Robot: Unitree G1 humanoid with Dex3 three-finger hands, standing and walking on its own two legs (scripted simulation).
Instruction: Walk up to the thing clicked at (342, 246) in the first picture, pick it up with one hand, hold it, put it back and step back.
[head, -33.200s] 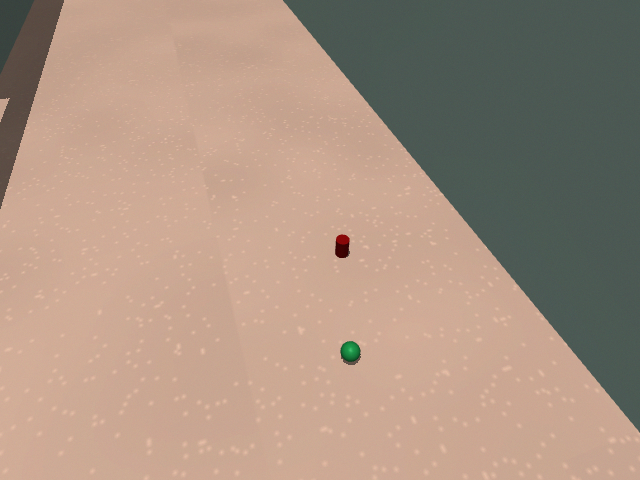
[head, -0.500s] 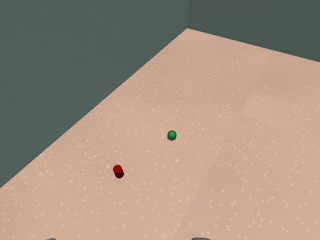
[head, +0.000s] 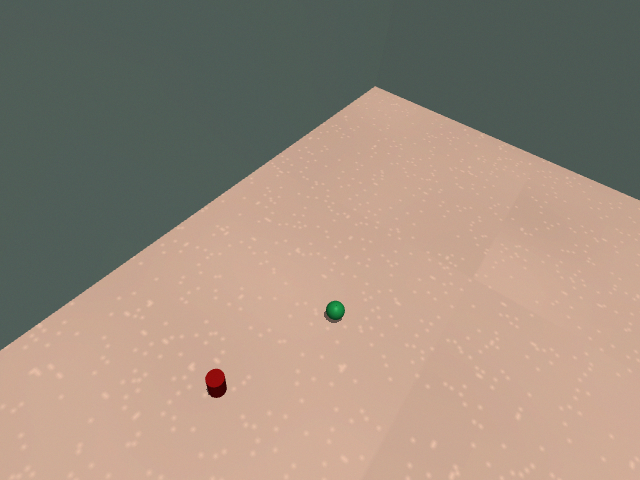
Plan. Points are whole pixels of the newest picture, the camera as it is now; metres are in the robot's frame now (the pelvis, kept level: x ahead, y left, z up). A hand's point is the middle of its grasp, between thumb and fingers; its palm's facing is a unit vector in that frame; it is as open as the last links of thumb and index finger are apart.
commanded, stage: walk up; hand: left
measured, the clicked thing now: (216, 383) +0.51 +0.22 -0.72
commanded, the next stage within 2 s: stand in 1.78 s
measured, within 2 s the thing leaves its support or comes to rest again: neither
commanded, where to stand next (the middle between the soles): +0.13 -0.03 m, yaw +1 degrees
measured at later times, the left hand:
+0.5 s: hand out of the picture +0.11 +0.24 -0.14, palm faces -0.06 -0.92 -0.38, open 7.4 cm
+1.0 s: hand out of the picture +0.14 +0.23 -0.14, palm faces -0.04 -0.95 -0.31, open 7.3 cm
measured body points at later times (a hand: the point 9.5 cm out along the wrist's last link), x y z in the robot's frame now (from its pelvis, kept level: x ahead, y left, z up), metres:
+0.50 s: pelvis +0.02 -0.02 +0.00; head +0.04 -0.04 +0.45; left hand +0.11 +0.28 -0.11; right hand +0.10 -0.32 -0.13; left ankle +0.07 +0.10 -0.72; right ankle +0.05 -0.15 -0.72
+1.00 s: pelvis +0.04 -0.02 +0.02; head +0.04 -0.01 +0.47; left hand +0.14 +0.28 -0.11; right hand +0.11 -0.33 -0.10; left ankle +0.07 +0.10 -0.72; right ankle +0.05 -0.15 -0.72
